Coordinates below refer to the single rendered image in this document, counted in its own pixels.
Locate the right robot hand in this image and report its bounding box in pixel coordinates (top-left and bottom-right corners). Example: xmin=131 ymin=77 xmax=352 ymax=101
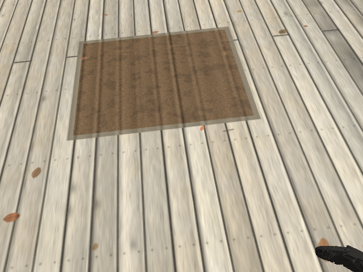
xmin=315 ymin=245 xmax=363 ymax=272

